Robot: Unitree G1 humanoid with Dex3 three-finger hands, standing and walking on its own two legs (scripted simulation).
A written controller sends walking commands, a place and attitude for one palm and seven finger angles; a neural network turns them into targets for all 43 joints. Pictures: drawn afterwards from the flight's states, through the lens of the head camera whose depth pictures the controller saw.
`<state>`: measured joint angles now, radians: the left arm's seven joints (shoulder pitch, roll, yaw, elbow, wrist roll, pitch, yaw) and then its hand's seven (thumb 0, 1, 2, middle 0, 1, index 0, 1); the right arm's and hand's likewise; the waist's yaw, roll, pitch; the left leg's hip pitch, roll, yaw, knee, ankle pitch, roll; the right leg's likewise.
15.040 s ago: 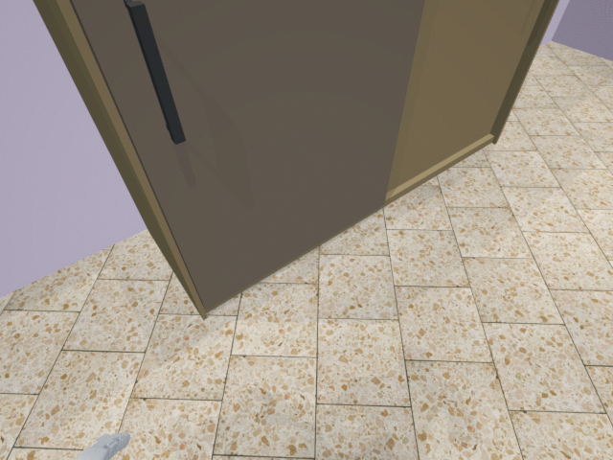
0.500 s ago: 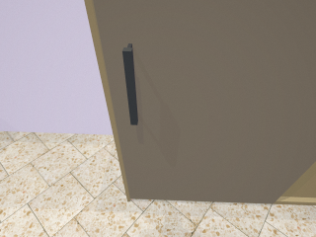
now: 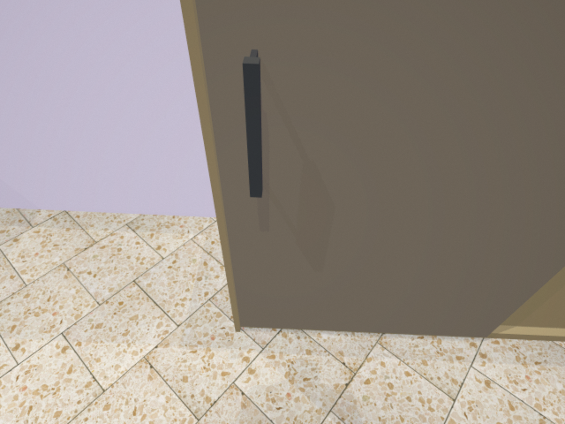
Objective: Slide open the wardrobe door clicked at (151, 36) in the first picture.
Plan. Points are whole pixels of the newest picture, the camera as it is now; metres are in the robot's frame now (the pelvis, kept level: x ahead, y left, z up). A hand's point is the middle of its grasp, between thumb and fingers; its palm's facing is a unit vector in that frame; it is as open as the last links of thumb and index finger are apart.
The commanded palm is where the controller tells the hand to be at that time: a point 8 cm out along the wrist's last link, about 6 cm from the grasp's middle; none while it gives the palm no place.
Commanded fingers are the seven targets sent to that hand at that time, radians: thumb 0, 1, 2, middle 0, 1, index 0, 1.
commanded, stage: look again from close up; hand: left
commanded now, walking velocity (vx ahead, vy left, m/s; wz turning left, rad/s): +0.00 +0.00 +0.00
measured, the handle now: (255, 131) +0.56 +0.08 +0.13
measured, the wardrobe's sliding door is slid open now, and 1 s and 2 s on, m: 0.00 0.00 0.00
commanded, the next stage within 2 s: shuffle to correct the standing spot in 1.14 s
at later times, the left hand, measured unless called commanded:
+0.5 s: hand out of the picture -0.09 +0.26 -0.19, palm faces +0.04 -0.96 -0.27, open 7.4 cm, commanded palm none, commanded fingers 0.00 0.90 0.90 -0.20 -0.30 -0.20 -0.30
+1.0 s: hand out of the picture +0.01 +0.31 -0.15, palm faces -0.13 -0.94 -0.31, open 7.4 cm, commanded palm none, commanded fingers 0.00 0.90 0.90 -0.20 -0.30 -0.20 -0.30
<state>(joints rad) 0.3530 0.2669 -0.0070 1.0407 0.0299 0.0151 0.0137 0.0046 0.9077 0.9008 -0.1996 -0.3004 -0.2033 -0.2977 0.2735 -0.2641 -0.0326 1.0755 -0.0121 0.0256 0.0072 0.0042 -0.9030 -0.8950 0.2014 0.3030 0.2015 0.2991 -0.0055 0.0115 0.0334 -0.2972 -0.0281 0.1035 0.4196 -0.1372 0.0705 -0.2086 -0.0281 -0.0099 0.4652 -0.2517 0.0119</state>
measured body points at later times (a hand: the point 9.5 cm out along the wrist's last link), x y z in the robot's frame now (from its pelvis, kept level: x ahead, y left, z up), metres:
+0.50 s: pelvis -0.06 +0.04 -0.01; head -0.07 +0.06 +0.44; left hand -0.09 +0.31 -0.17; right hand +0.02 -0.25 -0.14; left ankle -0.01 +0.10 -0.69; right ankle +0.03 -0.15 -0.74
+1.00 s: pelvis -0.09 +0.08 +0.00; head -0.08 +0.08 +0.45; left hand +0.02 +0.35 -0.13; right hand -0.10 -0.19 -0.14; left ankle -0.06 +0.15 -0.74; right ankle -0.10 -0.06 -0.74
